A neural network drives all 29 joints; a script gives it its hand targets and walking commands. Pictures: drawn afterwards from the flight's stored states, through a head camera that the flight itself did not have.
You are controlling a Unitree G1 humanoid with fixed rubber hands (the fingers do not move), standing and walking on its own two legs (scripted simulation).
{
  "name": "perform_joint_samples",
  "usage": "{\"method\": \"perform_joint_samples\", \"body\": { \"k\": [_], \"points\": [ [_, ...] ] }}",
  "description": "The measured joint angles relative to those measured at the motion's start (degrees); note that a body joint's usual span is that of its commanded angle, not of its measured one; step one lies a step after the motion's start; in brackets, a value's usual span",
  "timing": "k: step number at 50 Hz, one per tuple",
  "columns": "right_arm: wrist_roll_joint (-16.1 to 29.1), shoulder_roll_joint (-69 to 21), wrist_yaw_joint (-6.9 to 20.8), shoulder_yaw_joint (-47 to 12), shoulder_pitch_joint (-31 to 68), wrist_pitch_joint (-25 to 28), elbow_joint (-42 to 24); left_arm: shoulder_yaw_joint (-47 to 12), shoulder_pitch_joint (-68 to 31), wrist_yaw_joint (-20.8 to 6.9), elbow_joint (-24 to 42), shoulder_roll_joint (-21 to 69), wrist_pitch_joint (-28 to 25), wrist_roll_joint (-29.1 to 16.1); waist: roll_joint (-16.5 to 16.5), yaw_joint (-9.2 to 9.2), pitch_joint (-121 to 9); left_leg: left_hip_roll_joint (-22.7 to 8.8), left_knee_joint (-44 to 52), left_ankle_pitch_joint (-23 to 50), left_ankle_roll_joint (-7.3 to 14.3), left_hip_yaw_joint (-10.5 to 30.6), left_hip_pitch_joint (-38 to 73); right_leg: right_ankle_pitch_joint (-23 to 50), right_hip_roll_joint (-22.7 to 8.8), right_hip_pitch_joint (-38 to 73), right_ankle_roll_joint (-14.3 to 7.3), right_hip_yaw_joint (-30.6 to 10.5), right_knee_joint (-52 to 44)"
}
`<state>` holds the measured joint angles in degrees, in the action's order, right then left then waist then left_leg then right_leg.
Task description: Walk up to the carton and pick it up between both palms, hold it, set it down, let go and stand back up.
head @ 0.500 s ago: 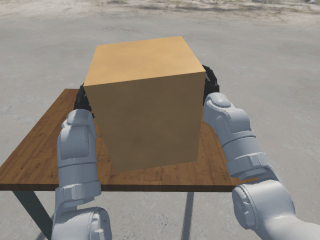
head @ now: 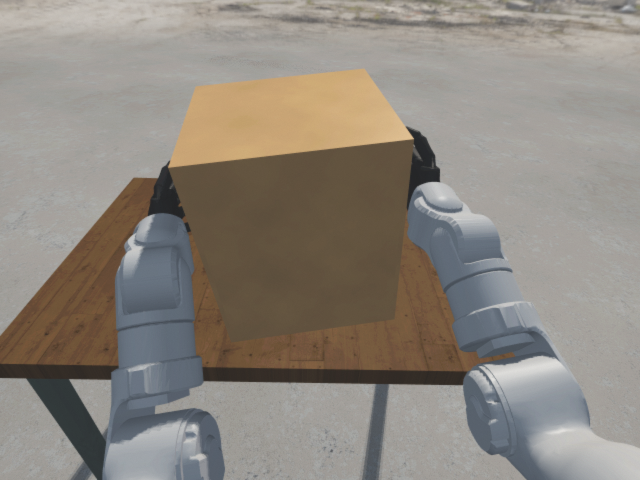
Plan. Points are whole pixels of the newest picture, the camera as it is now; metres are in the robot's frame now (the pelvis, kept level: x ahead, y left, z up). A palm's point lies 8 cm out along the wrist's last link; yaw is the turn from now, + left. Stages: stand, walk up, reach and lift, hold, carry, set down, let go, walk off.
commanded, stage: hold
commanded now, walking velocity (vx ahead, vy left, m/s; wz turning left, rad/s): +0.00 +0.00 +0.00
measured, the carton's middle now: (297, 205) +0.39 +0.01 +0.23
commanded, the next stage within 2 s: none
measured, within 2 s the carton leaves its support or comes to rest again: neither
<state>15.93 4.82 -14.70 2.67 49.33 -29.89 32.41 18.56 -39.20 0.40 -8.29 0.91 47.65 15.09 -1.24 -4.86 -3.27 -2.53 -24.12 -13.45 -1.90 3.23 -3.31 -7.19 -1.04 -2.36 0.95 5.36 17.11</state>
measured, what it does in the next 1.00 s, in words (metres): stands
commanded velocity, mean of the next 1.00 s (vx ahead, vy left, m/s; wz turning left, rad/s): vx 0.00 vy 0.00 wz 0.00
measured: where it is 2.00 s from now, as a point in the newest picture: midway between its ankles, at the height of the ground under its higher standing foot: outside the picture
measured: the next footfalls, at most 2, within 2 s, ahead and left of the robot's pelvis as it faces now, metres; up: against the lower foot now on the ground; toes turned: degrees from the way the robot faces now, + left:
none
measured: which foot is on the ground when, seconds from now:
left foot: down 0.00-1.00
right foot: down 0.00-1.00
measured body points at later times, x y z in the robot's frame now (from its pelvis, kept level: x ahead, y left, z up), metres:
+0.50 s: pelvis +0.00 +0.00 +0.00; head -0.08 +0.02 +0.44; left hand +0.37 +0.15 +0.23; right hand +0.38 -0.15 +0.25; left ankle +0.01 +0.14 -0.74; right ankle +0.03 -0.13 -0.75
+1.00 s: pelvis +0.01 +0.00 +0.00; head -0.07 +0.03 +0.44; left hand +0.38 +0.15 +0.22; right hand +0.38 -0.15 +0.25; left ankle +0.01 +0.14 -0.74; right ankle +0.03 -0.13 -0.75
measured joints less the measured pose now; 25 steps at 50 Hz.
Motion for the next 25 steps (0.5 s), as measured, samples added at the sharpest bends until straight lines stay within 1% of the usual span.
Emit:
{"method": "perform_joint_samples", "body": {
  "k": [6,19,25],
  "points": [
    [-0.9,-0.1,0.3,0.6,0.8,-0.1,1.9,0.3,-1.1,-0.2,-2.2,-0.2,-0.1,0.2,0.0,-0.11,-0.1,0.1,0.0,0.2,0.0,0.2,-0.3,-0.1,-0.1,-0.4,-0.1,0.1,0.4],
    [-0.1,0.3,-0.1,-0.1,1.0,0.3,2.1,0.3,-1.0,0.1,-2.8,-0.4,-0.9,-0.5,0.3,-0.21,-0.4,0.0,0.6,0.7,-0.1,0.1,-0.9,0.3,0.0,-1.2,-0.2,0.0,0.1],
    [-0.4,0.4,0.0,0.1,1.1,0.1,2.3,0.9,-1.6,0.0,-3.5,-0.1,-1.0,-0.3,0.6,0.15,-0.7,0.0,0.5,0.6,0.0,0.0,-1.0,0.1,0.0,-1.4,-0.1,-0.1,0.3]
  ]
}}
